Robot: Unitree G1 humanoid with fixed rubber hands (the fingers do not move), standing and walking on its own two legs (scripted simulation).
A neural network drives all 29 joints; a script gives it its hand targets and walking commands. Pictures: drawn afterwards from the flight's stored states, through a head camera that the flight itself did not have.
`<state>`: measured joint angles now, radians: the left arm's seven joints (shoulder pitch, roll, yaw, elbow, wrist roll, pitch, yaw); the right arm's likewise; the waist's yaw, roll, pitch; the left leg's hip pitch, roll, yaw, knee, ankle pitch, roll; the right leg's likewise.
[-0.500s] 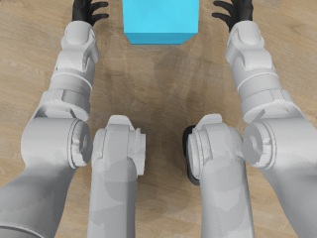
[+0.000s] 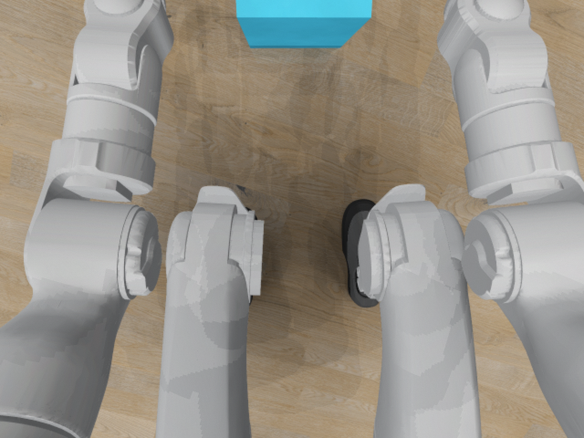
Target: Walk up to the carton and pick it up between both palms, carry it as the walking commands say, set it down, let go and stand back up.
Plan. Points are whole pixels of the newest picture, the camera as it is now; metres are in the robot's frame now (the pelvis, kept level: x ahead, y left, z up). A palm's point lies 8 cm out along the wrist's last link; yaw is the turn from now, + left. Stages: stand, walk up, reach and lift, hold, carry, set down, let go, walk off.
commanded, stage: set down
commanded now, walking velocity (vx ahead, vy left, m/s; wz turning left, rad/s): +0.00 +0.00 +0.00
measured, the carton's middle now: out of the picture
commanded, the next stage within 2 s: let go in 1.06 s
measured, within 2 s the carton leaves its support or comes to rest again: neither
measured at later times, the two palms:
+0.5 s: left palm out of the picture +0.55 +0.17 +0.00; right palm out of the picture +0.54 -0.14 +0.00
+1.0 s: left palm out of the picture +0.55 +0.18 +0.15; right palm out of the picture +0.54 -0.14 +0.15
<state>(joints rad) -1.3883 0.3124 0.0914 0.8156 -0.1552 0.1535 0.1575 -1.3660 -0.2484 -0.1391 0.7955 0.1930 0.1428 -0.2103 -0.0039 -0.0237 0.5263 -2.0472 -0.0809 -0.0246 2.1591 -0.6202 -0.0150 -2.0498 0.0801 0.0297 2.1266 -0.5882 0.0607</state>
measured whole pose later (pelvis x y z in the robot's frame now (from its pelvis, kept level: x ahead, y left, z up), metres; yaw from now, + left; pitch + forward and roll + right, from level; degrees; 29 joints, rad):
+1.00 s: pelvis +0.01 +0.00 +0.25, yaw +0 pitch +29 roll -1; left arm -1.30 0.29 0.22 0.83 -0.04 0.24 0.05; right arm -1.23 -0.16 -0.24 0.70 0.02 0.26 -0.19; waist 0.00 0.00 0.36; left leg -1.35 -0.06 -0.07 1.18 -0.34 -0.01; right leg -1.35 0.06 0.06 1.15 -0.31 0.03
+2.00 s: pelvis +0.15 +0.00 +0.38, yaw +0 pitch +7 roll +0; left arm 0.22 0.19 0.06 0.44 0.01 0.00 -0.04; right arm 0.23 -0.19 -0.03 0.45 -0.01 -0.01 0.04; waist 0.01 -0.01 -0.02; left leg -0.28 -0.04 -0.05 0.41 -0.26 0.02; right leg -0.30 0.02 0.09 0.42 -0.25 0.01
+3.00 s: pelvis +0.13 +0.01 +0.37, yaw -1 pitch -2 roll +0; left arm 0.25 0.31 0.02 0.81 0.04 -0.02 0.02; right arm 0.22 -0.32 -0.03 0.85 -0.04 -0.02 -0.02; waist 0.00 0.01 -0.07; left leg -0.15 -0.04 -0.03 0.50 -0.31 0.02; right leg -0.18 0.02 0.09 0.51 -0.29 0.01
